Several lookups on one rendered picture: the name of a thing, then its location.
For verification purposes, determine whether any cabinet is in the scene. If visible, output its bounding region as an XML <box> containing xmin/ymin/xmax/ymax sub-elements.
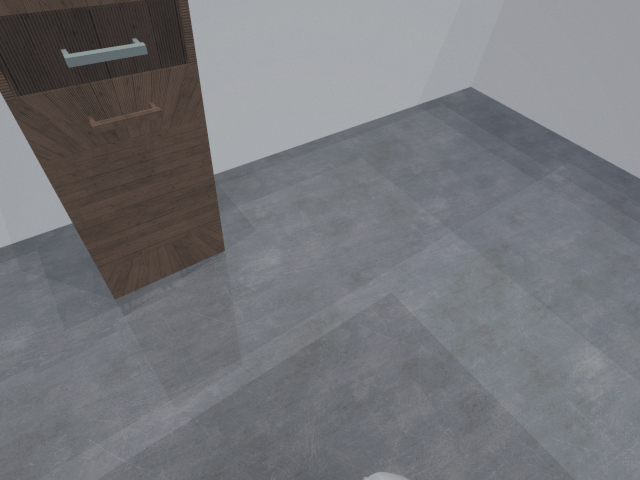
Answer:
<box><xmin>0</xmin><ymin>0</ymin><xmax>225</xmax><ymax>299</ymax></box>

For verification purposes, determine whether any drawer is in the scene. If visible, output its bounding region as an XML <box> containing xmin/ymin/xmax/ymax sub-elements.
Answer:
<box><xmin>0</xmin><ymin>0</ymin><xmax>188</xmax><ymax>96</ymax></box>

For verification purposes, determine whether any handle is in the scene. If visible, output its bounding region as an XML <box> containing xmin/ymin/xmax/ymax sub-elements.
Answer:
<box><xmin>61</xmin><ymin>38</ymin><xmax>148</xmax><ymax>68</ymax></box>
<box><xmin>90</xmin><ymin>107</ymin><xmax>163</xmax><ymax>134</ymax></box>

